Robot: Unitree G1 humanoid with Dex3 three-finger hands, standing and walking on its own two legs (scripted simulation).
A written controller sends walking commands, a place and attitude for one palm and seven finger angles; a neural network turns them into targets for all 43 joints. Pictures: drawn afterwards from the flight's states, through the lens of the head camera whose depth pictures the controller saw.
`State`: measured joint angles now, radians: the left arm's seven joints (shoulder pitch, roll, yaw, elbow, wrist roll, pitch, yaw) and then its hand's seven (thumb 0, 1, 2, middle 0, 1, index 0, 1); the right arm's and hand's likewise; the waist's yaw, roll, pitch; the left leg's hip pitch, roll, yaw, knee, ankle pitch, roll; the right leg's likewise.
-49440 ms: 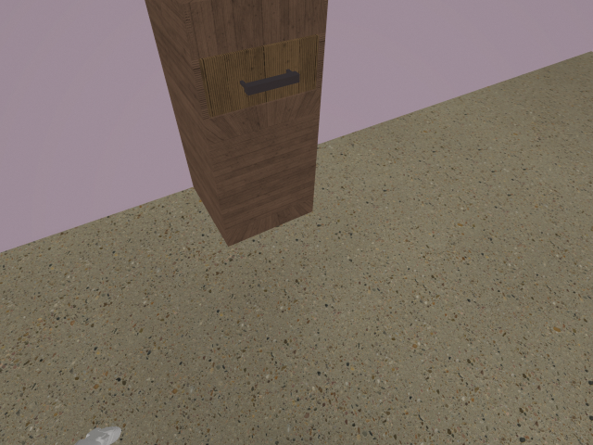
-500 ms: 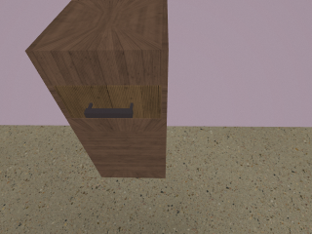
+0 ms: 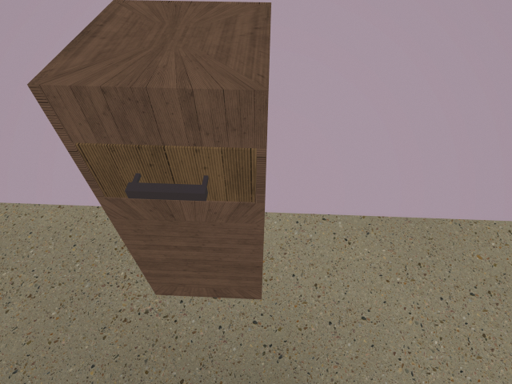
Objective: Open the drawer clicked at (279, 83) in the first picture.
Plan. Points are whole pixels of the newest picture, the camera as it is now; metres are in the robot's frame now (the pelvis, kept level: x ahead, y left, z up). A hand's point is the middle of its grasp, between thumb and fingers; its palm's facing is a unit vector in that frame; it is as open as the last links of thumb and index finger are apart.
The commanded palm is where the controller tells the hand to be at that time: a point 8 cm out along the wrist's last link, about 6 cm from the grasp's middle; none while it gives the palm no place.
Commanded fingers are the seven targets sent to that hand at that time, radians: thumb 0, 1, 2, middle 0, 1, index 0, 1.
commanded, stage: come to a stop and stand still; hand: left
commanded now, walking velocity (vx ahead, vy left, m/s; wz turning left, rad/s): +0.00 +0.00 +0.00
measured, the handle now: (169, 184) +0.53 +0.24 -0.05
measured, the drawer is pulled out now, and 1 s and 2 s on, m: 0.00 0.00 0.00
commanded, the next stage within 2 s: look again from close up in 0.12 s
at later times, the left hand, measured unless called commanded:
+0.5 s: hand out of the picture +0.00 +0.17 -0.17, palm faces +0.04 -0.98 -0.19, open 7.3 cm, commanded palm none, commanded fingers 0.00 0.90 0.90 -0.20 -0.30 -0.20 -0.30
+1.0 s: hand (125, 371) +0.15 +0.22 -0.06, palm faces -0.04 -0.76 -0.65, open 7.5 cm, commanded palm +0.12 +0.22 -0.05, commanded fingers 0.00 0.64 0.79 -0.22 -0.47 -0.22 -0.47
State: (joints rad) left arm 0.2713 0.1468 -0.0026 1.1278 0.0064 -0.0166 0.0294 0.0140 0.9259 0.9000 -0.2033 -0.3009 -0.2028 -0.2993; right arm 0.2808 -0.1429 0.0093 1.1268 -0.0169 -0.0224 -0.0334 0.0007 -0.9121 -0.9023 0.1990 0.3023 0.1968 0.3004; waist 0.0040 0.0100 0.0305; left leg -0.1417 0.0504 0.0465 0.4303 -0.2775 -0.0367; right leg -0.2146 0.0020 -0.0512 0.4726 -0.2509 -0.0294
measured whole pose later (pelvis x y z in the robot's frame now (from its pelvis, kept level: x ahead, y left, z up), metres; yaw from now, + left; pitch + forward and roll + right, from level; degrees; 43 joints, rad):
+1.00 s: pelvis -0.01 +0.02 -0.01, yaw +0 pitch +1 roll +1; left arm 0.41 0.27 -0.10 0.18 0.29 0.07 0.26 0.05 0.89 0.87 -0.21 -0.35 -0.21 -0.35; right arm 0.29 -0.26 -0.02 0.84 0.04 -0.26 -0.11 0.02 -0.92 -0.90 0.20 0.30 0.20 0.30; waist 0.00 0.07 -0.02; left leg -0.26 0.02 0.07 0.56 -0.32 -0.01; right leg -0.34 -0.03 -0.03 0.61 -0.30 -0.01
